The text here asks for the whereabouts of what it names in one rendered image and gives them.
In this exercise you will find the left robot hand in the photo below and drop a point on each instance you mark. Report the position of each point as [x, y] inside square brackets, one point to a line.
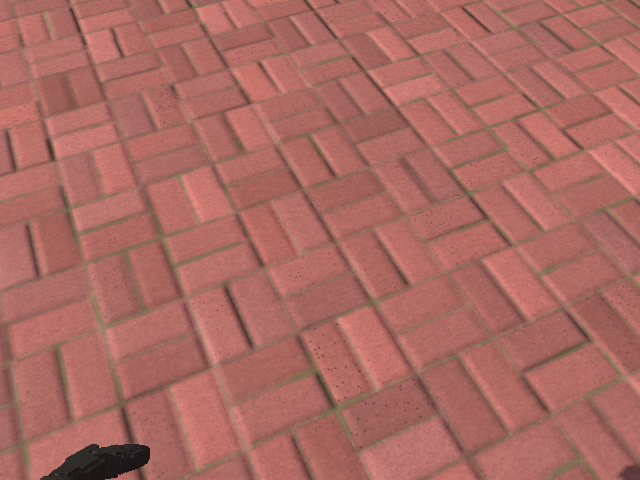
[94, 463]

